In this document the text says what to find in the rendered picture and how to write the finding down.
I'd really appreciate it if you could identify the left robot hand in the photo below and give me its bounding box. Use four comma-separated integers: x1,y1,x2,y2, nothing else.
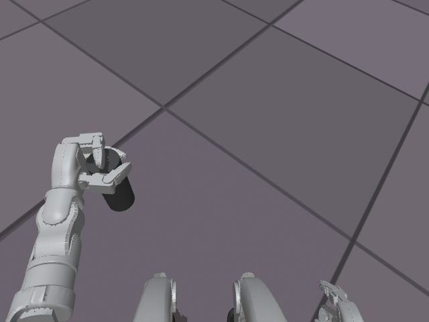
51,132,132,195

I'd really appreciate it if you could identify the right robot hand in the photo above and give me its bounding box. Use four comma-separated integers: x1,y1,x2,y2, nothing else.
314,280,364,322

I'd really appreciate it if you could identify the left robot arm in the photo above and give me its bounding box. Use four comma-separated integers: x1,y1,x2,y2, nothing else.
5,187,85,322

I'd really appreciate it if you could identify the can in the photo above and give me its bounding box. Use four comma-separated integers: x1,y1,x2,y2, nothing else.
86,148,135,212

